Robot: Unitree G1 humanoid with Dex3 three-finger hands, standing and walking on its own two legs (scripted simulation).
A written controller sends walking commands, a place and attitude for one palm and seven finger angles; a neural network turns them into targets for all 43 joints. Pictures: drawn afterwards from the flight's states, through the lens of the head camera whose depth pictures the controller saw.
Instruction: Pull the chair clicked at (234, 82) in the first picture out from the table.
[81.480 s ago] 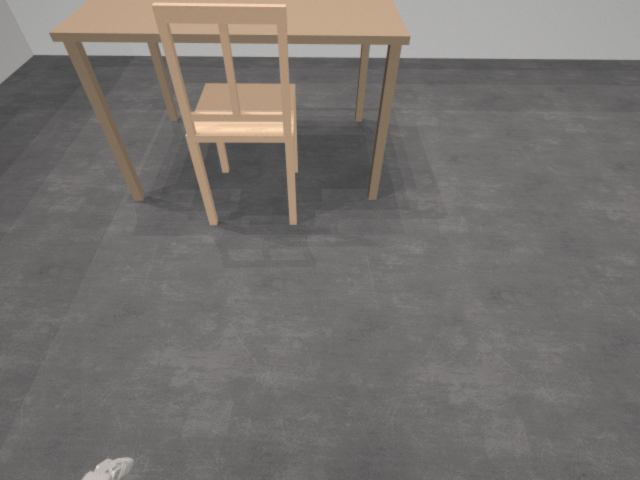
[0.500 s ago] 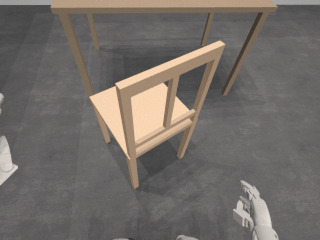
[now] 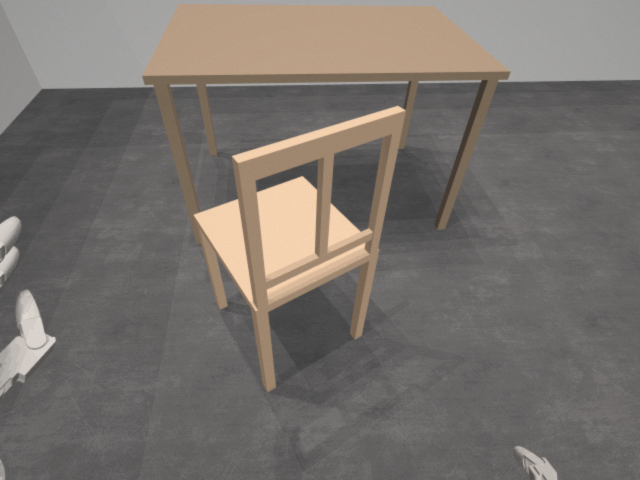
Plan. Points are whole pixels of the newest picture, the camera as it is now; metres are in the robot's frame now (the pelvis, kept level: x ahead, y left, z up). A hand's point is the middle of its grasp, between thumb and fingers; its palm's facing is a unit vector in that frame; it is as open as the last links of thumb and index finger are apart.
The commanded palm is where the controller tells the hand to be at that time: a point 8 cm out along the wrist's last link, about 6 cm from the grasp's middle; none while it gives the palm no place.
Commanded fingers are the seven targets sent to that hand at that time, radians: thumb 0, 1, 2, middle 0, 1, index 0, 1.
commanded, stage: stop stepping back and stand still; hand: left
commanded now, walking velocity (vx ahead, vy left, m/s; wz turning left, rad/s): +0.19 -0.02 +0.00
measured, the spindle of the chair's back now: (323, 208) +0.69 +0.00 -0.08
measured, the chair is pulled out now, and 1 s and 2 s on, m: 0.47 0.47 0.47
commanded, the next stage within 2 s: let the arm hang, fingers relaxed in 1.02 s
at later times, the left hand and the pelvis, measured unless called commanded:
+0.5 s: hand (28, 383) +0.18 +0.26 +0.14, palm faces +0.40 -0.84 -0.37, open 7.4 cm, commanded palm +0.12 +0.31 +0.18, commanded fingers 0.00 0.90 0.90 -0.20 -0.30 -0.20 -0.30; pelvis -0.02 +0.01 -0.01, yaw +0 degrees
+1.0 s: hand (40, 323) +0.23 +0.28 +0.16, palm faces +0.34 -0.81 -0.48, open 7.4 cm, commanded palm +0.17 +0.32 +0.18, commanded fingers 0.00 0.90 0.90 -0.20 -0.30 -0.20 -0.30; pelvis +0.02 +0.03 +0.00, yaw -1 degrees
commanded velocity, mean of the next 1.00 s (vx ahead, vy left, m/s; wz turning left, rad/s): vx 0.05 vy -0.01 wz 0.00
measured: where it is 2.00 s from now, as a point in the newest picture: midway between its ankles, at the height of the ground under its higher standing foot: outside the picture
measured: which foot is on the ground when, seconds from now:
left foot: up 0.00-0.00, down 0.02-0.26, up 0.28-0.48, down 0.50-1.00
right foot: down 0.00-0.04, up 0.06-0.24, down 0.26-1.00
